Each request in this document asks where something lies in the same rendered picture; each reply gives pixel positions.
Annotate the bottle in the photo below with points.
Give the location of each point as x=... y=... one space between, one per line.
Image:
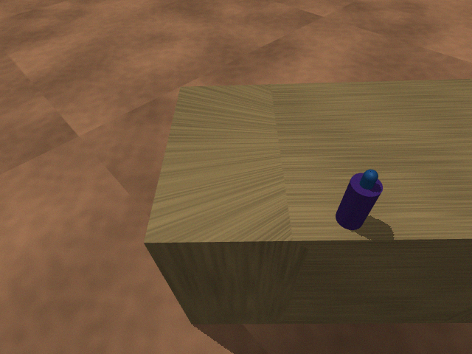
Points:
x=360 y=196

